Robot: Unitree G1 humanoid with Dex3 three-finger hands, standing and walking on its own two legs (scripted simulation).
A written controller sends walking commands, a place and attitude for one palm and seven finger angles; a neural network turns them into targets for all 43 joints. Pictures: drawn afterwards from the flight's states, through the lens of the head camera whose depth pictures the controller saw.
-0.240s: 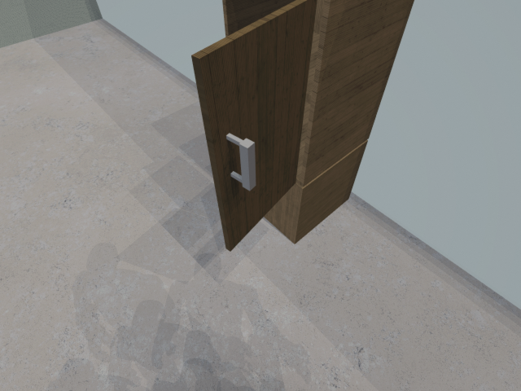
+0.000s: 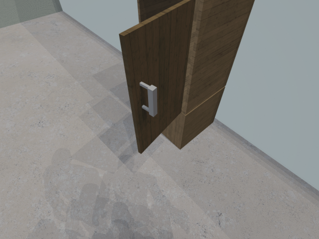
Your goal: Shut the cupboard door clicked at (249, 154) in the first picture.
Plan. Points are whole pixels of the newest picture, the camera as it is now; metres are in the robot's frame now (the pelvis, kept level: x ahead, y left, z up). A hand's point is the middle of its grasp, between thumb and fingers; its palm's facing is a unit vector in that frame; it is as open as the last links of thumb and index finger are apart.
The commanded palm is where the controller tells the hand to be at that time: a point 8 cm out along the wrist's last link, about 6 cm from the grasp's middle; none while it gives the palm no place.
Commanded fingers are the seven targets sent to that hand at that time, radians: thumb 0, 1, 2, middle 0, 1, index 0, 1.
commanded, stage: stand and wait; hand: left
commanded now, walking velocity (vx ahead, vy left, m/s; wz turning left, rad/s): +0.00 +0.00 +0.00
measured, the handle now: (148, 99) +0.55 +0.07 +0.00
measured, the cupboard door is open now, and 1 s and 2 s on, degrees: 100 100 100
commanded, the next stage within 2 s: look at it before walking up in 0.04 s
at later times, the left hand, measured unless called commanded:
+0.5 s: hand out of the picture +0.04 +0.22 -0.17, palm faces +0.01 -0.96 -0.26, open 7.4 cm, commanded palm none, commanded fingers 0.00 0.90 0.90 -0.20 -0.30 -0.20 -0.30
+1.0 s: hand out of the picture +0.04 +0.21 -0.18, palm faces -0.07 -0.97 -0.24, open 7.4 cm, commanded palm none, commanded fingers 0.00 0.90 0.90 -0.20 -0.30 -0.20 -0.30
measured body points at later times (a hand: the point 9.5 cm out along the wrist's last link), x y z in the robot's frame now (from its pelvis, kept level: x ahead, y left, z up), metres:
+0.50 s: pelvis +0.00 +0.01 +0.00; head +0.02 +0.00 +0.45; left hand +0.04 +0.27 -0.15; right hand +0.03 -0.25 -0.16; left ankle -0.02 +0.14 -0.75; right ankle -0.03 -0.09 -0.75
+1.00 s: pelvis -0.01 +0.01 -0.01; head +0.03 +0.00 +0.44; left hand +0.04 +0.26 -0.16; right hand +0.00 -0.24 -0.17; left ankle -0.02 +0.14 -0.75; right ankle -0.03 -0.09 -0.75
